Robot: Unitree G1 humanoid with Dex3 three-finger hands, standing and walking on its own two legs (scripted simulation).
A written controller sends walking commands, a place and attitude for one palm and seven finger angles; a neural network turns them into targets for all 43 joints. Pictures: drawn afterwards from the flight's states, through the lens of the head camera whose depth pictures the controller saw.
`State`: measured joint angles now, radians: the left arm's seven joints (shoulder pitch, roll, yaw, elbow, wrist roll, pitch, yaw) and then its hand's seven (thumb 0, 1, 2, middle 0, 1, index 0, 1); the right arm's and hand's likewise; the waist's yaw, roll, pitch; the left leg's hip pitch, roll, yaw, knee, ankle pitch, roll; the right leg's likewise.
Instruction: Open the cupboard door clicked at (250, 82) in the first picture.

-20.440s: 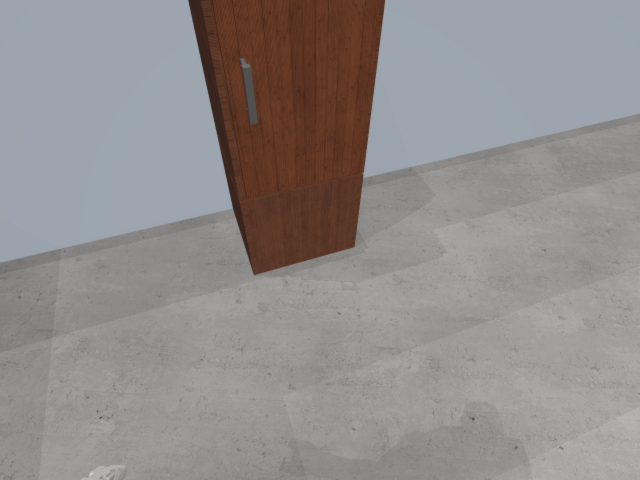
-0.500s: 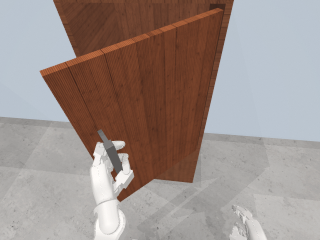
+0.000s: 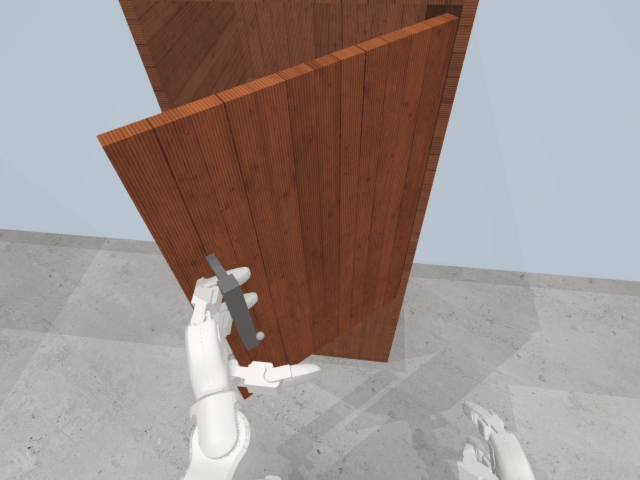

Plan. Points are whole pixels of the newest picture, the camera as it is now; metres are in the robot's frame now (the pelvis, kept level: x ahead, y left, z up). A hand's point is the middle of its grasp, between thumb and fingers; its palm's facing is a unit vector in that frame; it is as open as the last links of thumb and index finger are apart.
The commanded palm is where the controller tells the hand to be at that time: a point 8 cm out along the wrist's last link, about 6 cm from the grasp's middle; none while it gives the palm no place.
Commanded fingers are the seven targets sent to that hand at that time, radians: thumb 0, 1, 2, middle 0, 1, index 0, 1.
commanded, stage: open thumb and fingers to let go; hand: left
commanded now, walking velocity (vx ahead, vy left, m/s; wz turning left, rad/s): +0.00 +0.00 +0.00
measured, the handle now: (233, 304) +0.32 +0.12 +0.06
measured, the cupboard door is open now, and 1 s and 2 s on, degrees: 42 44 44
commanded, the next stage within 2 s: slide the hand sideways off the handle in 0.20 s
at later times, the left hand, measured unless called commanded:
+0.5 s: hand (249, 365) +0.24 +0.09 +0.06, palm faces -0.18 -0.98 -0.04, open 16.1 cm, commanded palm +0.23 +0.13 +0.06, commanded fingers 0.00 -0.50 0.30 -0.15 -0.30 -0.15 -0.30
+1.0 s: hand (222, 388) +0.22 +0.12 +0.06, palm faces -0.15 -0.99 -0.01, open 16.1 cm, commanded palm +0.19 +0.19 +0.06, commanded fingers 0.00 -0.50 0.30 -0.15 -0.30 -0.15 -0.30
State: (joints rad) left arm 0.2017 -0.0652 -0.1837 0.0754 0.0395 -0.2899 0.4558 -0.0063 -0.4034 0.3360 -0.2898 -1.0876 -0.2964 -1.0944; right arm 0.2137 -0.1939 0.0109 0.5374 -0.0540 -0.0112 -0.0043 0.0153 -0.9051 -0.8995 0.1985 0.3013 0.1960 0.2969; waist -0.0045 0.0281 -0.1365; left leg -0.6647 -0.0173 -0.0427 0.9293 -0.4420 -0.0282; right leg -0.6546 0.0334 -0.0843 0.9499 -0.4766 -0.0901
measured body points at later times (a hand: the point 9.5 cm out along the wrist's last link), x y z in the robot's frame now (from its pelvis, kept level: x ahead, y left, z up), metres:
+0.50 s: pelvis -0.01 +0.04 -0.01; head +0.03 +0.02 +0.44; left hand +0.24 +0.15 +0.06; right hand +0.16 -0.18 -0.09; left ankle +0.01 +0.14 -0.68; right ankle +0.00 -0.06 -0.68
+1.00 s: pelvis +0.00 +0.04 -0.02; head +0.04 +0.04 +0.43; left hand +0.22 +0.17 +0.06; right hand +0.17 -0.18 -0.09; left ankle +0.01 +0.14 -0.68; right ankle +0.00 -0.06 -0.68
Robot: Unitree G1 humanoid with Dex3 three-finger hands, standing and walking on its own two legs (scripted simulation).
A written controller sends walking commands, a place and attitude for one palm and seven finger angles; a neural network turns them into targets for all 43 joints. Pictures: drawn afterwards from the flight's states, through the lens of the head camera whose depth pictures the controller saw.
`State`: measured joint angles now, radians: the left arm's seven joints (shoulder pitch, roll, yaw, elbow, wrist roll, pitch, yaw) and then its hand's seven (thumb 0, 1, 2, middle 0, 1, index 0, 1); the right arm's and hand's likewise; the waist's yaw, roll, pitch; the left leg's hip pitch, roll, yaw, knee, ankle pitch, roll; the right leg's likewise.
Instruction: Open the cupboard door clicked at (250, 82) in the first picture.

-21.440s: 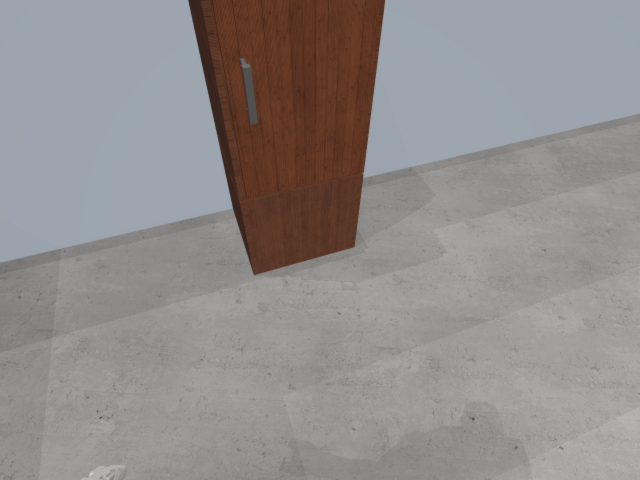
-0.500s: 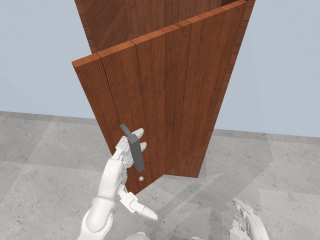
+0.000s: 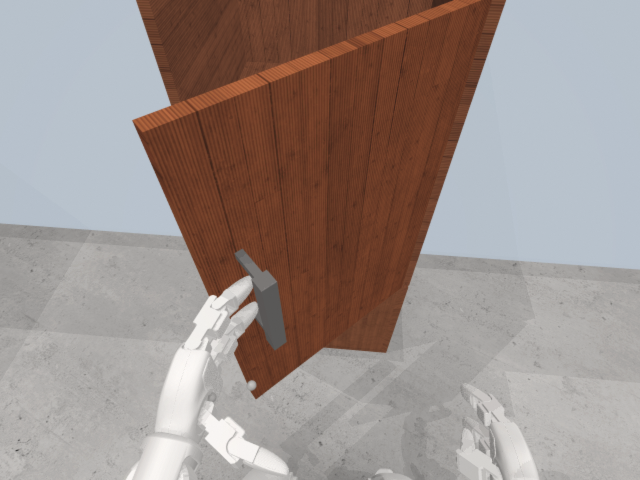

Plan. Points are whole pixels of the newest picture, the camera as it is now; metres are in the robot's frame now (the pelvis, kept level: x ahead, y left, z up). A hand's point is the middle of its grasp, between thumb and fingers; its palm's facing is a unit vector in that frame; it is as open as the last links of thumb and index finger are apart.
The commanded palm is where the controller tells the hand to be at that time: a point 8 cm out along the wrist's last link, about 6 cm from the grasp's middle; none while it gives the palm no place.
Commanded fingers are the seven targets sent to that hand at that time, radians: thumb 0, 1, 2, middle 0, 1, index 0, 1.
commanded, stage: slide the hand sideways off the handle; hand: left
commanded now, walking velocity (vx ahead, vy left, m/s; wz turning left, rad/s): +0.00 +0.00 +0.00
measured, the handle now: (261, 302) +0.31 +0.09 +0.08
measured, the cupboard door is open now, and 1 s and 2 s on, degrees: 44 44 44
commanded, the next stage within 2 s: draw the hand back to the body in 0.50 s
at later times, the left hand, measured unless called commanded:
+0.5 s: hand (197, 422) +0.18 +0.13 +0.07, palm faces -0.04 -1.00 -0.05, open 16.2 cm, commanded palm +0.15 +0.19 +0.08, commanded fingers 0.00 -0.50 0.30 -0.15 -0.30 -0.15 -0.30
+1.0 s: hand (134, 415) +0.17 +0.17 +0.12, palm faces -0.03 -1.00 -0.08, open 16.3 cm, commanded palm +0.14 +0.23 +0.13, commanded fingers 0.00 -0.47 0.31 -0.15 -0.30 -0.15 -0.30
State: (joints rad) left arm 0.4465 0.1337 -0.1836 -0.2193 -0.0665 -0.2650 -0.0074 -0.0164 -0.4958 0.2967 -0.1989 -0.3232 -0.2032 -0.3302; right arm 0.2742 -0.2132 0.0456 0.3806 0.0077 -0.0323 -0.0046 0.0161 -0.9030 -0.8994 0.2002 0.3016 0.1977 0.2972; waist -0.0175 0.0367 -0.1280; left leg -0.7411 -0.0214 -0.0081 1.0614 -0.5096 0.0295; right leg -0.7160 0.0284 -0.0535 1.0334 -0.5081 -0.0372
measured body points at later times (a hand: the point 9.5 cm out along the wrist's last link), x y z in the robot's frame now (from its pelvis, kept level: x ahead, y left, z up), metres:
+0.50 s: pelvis +0.00 -0.02 -0.01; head +0.04 -0.02 +0.44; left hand +0.17 +0.19 +0.07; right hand +0.19 -0.24 -0.08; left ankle +0.01 +0.10 -0.67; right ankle +0.00 -0.10 -0.67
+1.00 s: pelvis +0.00 +0.00 +0.01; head +0.01 +0.00 +0.46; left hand +0.17 +0.23 +0.12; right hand +0.18 -0.22 -0.05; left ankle +0.01 +0.10 -0.67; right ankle +0.00 -0.10 -0.67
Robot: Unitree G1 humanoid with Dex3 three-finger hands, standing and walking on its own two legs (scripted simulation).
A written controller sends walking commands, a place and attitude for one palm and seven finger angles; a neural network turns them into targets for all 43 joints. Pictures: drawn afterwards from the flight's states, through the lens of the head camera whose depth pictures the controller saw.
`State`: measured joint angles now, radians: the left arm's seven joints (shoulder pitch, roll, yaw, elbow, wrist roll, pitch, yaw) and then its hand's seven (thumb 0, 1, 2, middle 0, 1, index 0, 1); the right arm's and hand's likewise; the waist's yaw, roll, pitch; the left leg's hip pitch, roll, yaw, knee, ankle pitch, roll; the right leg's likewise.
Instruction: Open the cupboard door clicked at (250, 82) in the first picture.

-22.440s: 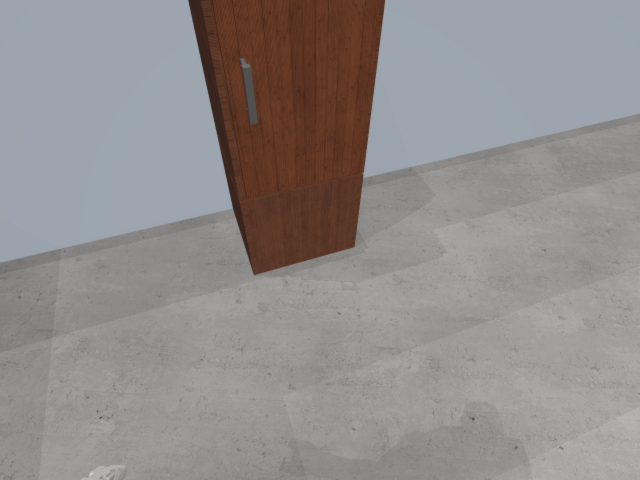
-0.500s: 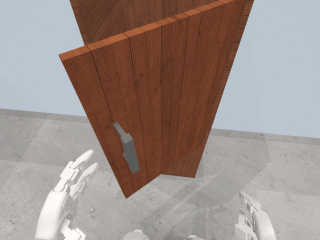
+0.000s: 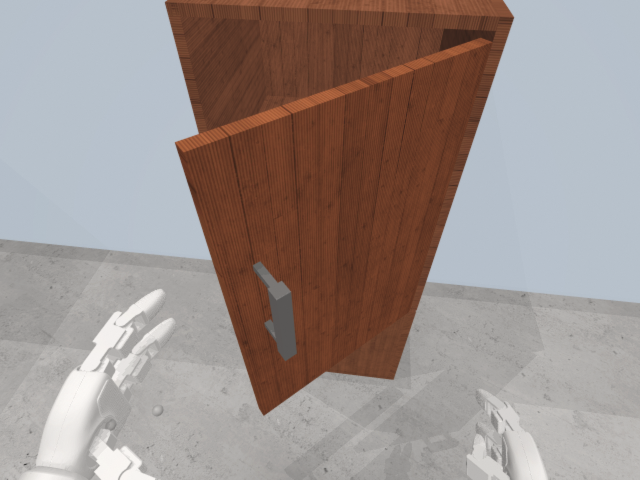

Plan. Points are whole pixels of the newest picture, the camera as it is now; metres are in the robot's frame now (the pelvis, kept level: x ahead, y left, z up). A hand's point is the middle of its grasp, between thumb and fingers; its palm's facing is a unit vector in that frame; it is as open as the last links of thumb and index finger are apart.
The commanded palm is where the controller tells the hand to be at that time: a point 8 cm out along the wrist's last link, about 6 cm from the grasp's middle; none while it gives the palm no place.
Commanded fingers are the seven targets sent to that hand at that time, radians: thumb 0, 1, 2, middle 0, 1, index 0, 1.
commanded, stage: draw the hand back to the body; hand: left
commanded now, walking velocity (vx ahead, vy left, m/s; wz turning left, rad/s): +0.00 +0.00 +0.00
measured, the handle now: (275, 313) +0.31 +0.08 +0.07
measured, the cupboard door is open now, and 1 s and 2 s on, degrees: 44 44 44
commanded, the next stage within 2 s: step back with the hand held close in 1.18 s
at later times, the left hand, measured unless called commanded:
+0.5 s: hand (70, 346) +0.20 +0.24 +0.16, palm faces +0.31 -0.87 -0.37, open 12.7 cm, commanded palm +0.16 +0.29 +0.19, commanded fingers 0.00 0.41 0.69 -0.18 -0.30 -0.18 -0.30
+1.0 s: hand (25, 301) +0.21 +0.26 +0.21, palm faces +0.43 -0.82 -0.38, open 7.7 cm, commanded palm +0.17 +0.30 +0.23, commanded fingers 0.00 0.90 0.90 -0.20 -0.30 -0.20 -0.30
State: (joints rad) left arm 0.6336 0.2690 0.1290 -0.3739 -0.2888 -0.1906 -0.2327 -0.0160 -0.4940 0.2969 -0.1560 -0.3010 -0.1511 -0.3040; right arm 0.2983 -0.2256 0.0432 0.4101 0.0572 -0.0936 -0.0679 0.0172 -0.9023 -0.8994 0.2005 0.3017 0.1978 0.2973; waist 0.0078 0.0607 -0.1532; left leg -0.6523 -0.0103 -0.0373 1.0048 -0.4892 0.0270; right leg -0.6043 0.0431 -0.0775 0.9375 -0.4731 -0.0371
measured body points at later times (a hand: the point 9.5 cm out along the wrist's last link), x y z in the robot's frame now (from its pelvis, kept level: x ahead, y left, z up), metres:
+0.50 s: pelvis +0.02 +0.02 +0.05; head +0.01 +0.01 +0.49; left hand +0.18 +0.29 +0.18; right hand +0.20 -0.20 -0.03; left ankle +0.01 +0.10 -0.68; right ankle +0.00 -0.10 -0.68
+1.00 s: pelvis +0.02 +0.00 +0.06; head +0.00 -0.01 +0.51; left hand +0.19 +0.30 +0.23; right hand +0.21 -0.22 -0.02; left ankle +0.01 +0.10 -0.68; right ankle +0.00 -0.10 -0.68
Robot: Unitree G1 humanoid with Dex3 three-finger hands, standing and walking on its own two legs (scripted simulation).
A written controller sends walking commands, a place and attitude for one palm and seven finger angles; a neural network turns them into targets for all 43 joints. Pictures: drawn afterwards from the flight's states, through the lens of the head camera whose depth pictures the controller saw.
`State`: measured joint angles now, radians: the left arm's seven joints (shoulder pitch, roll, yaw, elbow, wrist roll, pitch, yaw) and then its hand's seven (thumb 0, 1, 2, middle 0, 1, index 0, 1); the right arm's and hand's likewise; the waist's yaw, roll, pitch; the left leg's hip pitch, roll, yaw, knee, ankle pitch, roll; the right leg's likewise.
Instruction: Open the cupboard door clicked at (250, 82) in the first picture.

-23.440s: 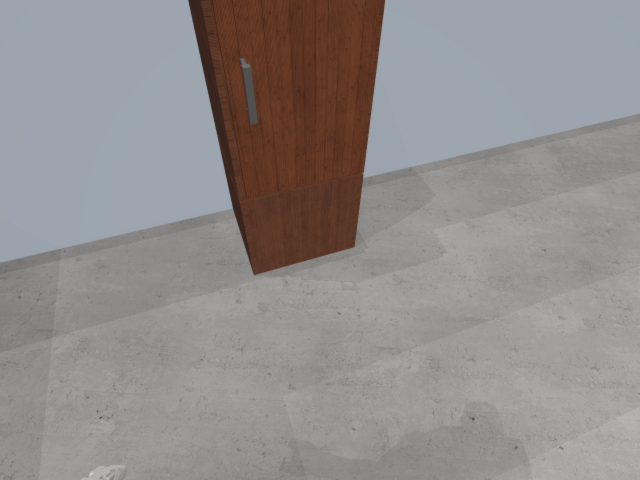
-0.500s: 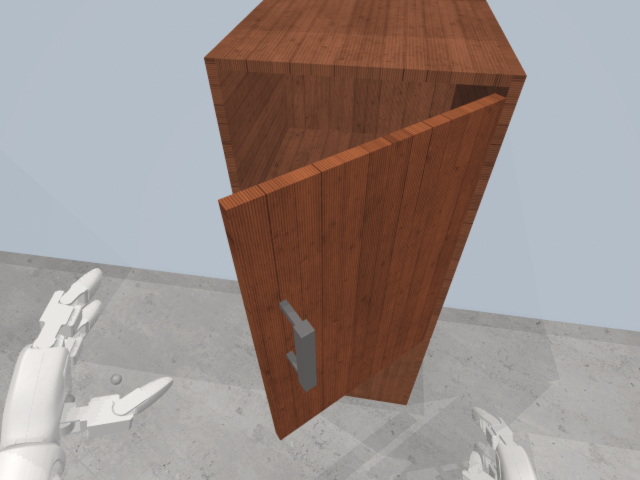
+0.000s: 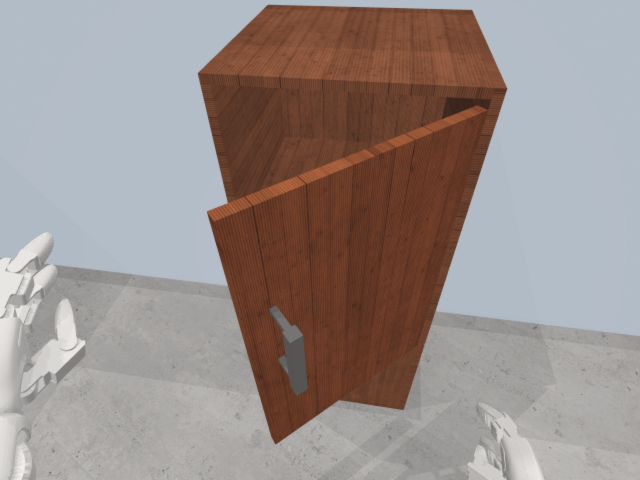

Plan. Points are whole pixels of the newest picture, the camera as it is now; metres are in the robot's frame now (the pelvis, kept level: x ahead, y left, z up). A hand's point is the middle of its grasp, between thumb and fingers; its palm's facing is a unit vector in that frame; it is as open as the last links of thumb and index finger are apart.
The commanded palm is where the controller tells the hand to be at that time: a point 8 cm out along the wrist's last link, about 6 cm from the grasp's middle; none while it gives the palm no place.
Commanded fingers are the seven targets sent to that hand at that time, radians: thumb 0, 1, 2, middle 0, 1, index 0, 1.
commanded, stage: draw the hand back to the body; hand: left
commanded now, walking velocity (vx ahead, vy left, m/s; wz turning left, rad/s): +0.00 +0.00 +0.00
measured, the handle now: (288, 352) +0.28 +0.09 +0.01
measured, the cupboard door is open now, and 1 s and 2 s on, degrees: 44 44 44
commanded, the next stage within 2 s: step back with the hand held close in 0.18 s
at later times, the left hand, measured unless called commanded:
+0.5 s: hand (88, 343) +0.19 +0.25 +0.15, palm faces +0.40 -0.80 -0.45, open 7.4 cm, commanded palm +0.13 +0.29 +0.17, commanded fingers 0.00 0.90 0.90 -0.20 -0.30 -0.20 -0.30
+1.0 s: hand (7, 419) +0.12 +0.28 +0.15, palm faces +0.43 -0.76 -0.49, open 7.4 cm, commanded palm +0.06 +0.32 +0.17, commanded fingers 0.00 0.90 0.90 -0.20 -0.30 -0.20 -0.30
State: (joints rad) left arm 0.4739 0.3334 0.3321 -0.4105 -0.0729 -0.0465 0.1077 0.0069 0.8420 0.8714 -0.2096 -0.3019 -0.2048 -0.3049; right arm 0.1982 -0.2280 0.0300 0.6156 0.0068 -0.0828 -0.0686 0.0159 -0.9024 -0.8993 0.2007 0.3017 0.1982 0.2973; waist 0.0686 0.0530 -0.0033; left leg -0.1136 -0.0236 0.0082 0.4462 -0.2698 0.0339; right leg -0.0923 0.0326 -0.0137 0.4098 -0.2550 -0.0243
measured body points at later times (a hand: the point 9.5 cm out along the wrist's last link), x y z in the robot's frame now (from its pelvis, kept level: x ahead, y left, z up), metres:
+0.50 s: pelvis -0.01 -0.01 +0.00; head -0.02 -0.02 +0.45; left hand +0.16 +0.29 +0.18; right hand +0.17 -0.24 -0.08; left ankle -0.01 +0.09 -0.74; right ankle -0.02 -0.10 -0.74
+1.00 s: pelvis -0.09 +0.02 -0.02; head -0.08 +0.03 +0.43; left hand +0.09 +0.32 +0.18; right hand +0.08 -0.22 -0.09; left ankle -0.01 +0.09 -0.74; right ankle -0.02 -0.10 -0.74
